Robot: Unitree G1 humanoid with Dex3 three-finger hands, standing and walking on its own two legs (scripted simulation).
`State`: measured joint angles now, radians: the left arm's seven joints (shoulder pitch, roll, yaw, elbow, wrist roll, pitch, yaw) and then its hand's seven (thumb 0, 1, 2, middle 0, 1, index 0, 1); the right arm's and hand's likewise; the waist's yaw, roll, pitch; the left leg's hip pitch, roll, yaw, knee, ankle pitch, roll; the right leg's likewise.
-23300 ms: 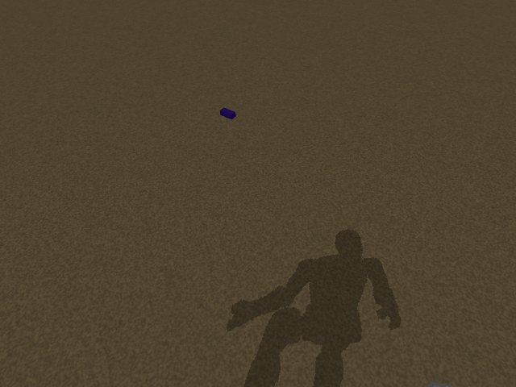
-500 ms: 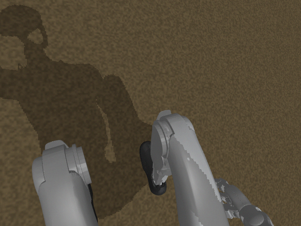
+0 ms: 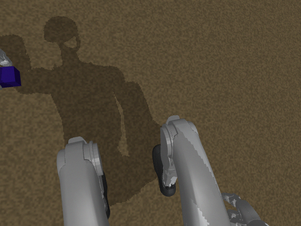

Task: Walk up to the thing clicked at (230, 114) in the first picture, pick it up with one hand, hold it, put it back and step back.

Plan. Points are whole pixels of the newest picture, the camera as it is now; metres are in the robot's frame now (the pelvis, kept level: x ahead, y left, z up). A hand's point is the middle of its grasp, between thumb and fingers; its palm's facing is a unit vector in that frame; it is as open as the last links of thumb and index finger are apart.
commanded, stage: lift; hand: left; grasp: from above
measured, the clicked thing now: out of the picture +0.49 +0.34 -0.18
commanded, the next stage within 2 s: hold in 1.30 s
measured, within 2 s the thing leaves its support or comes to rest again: neither
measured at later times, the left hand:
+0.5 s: hand out of the picture +0.40 +0.31 +0.06, palm faces -0.42 -0.09 -0.90, open 6.9 cm
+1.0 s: hand out of the picture +0.35 +0.26 +0.23, palm faces -0.43 -0.11 -0.90, open 7.0 cm
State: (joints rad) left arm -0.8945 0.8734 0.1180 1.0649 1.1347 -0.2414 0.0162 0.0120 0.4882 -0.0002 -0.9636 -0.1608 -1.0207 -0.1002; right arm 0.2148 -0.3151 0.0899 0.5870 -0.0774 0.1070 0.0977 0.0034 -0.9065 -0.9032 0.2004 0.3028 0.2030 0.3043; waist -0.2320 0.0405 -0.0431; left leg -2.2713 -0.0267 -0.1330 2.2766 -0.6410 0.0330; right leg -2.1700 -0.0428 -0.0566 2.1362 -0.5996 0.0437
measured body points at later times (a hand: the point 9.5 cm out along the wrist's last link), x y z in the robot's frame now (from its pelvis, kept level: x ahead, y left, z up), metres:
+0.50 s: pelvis +0.00 -0.01 +0.13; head +0.17 +0.04 +0.55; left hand +0.41 +0.31 +0.11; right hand +0.15 -0.26 +0.01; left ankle +0.08 +0.11 -0.34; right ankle +0.12 -0.15 -0.34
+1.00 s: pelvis +0.04 -0.02 +0.30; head +0.11 -0.01 +0.74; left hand +0.37 +0.26 +0.28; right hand +0.16 -0.28 +0.18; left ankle +0.08 +0.11 -0.34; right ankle +0.12 -0.15 -0.34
